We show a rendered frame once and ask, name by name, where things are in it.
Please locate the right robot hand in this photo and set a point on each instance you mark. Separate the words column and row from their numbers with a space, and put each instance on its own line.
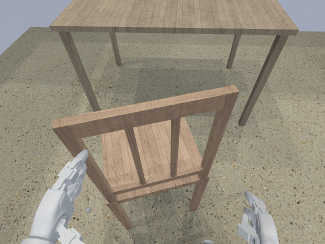
column 262, row 228

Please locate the table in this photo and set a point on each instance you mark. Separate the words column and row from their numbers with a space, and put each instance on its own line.
column 228, row 17

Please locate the chair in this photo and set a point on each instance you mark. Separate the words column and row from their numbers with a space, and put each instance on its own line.
column 148, row 147

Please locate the left robot hand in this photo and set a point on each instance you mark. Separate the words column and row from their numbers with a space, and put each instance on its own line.
column 58, row 200

